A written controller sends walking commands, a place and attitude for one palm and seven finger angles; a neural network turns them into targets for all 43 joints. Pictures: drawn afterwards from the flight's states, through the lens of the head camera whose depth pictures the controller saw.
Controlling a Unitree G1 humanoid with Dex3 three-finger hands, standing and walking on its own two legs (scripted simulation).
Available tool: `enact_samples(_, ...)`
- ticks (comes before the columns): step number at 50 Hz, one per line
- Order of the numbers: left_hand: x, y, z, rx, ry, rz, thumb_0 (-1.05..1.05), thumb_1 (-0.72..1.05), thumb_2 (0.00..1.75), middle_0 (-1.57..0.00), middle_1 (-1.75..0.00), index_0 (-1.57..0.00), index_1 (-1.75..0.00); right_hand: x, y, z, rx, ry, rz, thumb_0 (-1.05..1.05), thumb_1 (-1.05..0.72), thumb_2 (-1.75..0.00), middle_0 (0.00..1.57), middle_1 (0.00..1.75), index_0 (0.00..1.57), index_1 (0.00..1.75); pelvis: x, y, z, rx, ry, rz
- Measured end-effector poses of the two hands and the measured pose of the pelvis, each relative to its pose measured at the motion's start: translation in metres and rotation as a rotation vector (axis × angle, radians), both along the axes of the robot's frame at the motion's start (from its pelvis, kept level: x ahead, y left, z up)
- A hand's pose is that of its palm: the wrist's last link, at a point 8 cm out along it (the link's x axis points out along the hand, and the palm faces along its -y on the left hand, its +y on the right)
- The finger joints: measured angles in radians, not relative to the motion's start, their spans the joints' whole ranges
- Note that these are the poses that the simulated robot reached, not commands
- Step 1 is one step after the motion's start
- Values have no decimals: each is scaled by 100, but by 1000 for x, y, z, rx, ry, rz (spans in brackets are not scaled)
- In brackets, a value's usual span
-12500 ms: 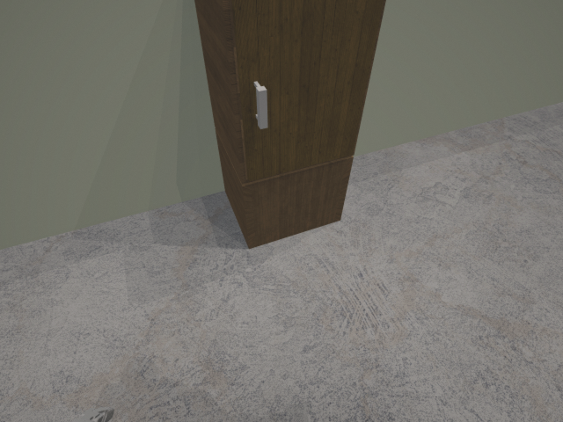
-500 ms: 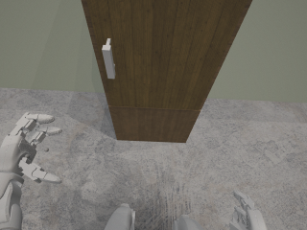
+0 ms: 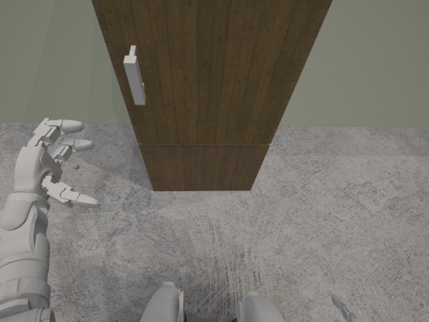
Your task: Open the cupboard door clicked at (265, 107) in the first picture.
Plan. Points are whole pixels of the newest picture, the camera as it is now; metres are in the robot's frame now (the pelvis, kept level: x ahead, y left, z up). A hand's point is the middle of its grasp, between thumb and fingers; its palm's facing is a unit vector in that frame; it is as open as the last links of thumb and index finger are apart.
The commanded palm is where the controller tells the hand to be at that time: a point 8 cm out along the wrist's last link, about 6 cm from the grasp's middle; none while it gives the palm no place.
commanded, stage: move the hooked fingers beside the handle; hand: left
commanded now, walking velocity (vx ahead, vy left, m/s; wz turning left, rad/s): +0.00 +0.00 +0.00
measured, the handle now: (136, 75) +0.62 +0.19 +0.04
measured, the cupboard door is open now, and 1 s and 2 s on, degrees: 0 0 0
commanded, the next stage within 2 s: slide the fingers in behind the handle in 1.84 s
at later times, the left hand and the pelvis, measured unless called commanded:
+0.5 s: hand (95, 128) +0.46 +0.25 +0.05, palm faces +0.05 -1.00 -0.01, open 14.0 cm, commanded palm +0.45 +0.29 +0.04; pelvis +0.00 +0.00 -0.01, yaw -1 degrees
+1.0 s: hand (106, 96) +0.55 +0.25 +0.04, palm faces +0.06 -1.00 +0.00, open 14.0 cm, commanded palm +0.54 +0.28 +0.04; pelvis +0.00 +0.00 -0.03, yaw -3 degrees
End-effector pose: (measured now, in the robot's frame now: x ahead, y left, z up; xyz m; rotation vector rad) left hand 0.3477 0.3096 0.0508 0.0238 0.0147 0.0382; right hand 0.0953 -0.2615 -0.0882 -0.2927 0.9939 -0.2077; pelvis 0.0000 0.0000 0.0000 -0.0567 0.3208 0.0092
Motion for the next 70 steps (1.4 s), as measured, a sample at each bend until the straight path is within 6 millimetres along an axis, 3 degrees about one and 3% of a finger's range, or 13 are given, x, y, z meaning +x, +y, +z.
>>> enact_samples(32, 115, -15, -8, -9, 10, 21, -1, -50, 30, -30, -120, -30, -120, -79, -6, -23, -26, 301, -119, 1, -90, -90, 20, 30, 21, 30, -5, 2, -19, -13, 98, -21)
enact_samples(54, 189, -10, -8, -23, 16, 20, -1, -50, 30, -30, -120, -30, -120, -127, 3, -20, -50, 475, -194, 0, -90, -90, 20, 30, 21, 30, -2, 6, -32, -46, 189, -34)
enact_samples(62, 193, -8, -16, -19, 31, 6, -1, -50, 30, -30, -120, -29, -120, -137, 17, -19, -22, 521, -211, 0, -90, -90, 20, 30, 21, 30, 0, 12, -31, -49, 202, -43)
enact_samples(70, 188, -4, -17, -22, 30, 27, -1, -50, 30, -30, -120, -30, -120, -132, 24, -16, -8, 520, -203, 0, -90, -90, 21, 30, 21, 30, 3, 15, -27, -53, 192, -38)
